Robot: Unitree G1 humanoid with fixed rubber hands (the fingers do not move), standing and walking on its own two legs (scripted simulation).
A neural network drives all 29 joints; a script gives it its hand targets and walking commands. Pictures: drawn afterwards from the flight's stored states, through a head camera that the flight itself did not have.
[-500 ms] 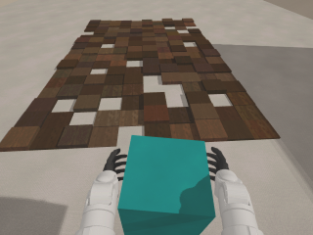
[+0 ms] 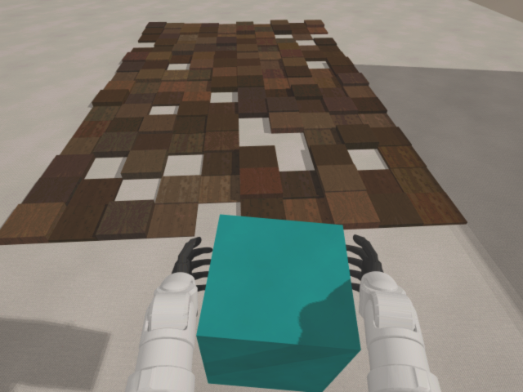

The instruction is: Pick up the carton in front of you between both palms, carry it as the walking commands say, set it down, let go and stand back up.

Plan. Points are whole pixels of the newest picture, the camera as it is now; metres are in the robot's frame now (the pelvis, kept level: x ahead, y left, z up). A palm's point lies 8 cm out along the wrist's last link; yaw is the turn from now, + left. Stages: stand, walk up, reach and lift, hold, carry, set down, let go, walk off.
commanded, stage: reach and lift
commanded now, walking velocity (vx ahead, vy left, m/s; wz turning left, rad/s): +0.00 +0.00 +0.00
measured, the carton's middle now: (272, 307) +0.30 +0.01 -0.05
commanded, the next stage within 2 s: hold in 0.42 s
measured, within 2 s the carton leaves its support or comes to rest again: neither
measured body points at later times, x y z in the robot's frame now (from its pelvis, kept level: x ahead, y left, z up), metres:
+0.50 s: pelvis +0.01 +0.00 +0.00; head -0.03 +0.00 +0.45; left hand +0.31 +0.15 +0.04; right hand +0.31 -0.15 +0.04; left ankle +0.03 +0.12 -0.74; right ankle +0.01 -0.12 -0.74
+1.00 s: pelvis +0.00 +0.00 +0.00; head -0.05 +0.00 +0.45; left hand +0.30 +0.15 +0.05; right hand +0.31 -0.15 +0.05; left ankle +0.03 +0.12 -0.74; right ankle +0.01 -0.12 -0.74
